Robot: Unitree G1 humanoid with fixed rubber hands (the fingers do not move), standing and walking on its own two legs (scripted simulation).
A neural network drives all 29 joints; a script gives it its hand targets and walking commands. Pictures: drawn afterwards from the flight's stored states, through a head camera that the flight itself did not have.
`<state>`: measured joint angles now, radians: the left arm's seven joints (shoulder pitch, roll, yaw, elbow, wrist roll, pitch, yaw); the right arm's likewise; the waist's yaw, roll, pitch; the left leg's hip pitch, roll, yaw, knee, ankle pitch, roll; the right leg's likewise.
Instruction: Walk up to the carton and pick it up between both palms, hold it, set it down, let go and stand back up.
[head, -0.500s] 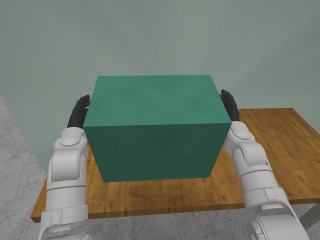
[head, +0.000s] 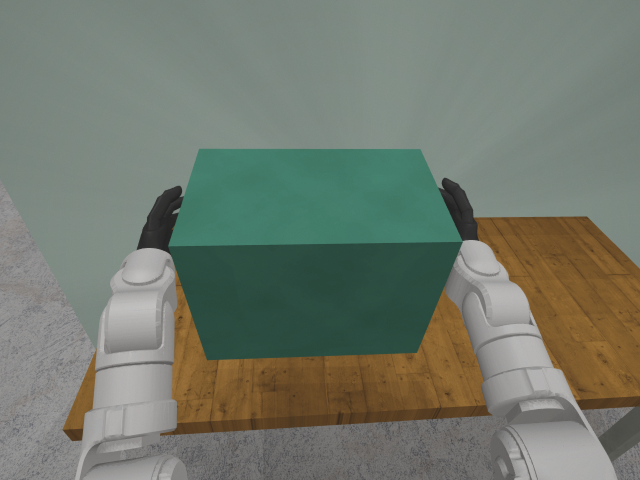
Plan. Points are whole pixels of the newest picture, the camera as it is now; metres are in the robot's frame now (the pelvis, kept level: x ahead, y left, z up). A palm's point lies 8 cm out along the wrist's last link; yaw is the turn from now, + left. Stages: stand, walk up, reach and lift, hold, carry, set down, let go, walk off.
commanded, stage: hold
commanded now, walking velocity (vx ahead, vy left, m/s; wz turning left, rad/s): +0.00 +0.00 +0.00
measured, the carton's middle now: (312, 255) +0.36 +0.01 +0.14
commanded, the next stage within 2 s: none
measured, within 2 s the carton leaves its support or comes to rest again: neither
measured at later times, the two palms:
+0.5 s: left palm (159, 252) +0.34 +0.19 +0.16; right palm (460, 240) +0.36 -0.17 +0.17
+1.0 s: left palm (156, 253) +0.34 +0.20 +0.16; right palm (457, 241) +0.36 -0.17 +0.17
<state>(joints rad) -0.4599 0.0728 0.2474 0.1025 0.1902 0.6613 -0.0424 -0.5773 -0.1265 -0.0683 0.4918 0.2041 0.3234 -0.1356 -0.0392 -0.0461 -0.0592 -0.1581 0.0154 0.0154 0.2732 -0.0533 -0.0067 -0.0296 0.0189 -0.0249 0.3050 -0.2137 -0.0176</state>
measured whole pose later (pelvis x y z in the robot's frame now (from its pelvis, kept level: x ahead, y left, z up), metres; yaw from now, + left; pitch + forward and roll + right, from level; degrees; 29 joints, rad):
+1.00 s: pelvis +0.00 +0.00 +0.00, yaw +0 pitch -4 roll +0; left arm -0.46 0.07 0.25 0.11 0.19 0.66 -0.05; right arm -0.58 -0.13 -0.06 0.49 0.20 0.33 -0.14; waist -0.04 -0.05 -0.06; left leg -0.15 0.01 0.01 0.27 -0.05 -0.01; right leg -0.03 0.02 -0.03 0.30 -0.21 -0.02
